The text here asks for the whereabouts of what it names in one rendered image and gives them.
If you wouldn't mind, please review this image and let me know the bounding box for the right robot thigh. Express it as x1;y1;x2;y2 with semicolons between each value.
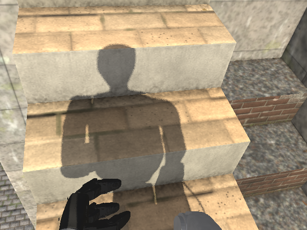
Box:
174;211;222;230

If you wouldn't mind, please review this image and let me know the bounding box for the left robot hand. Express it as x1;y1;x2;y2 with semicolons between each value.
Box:
59;178;130;230

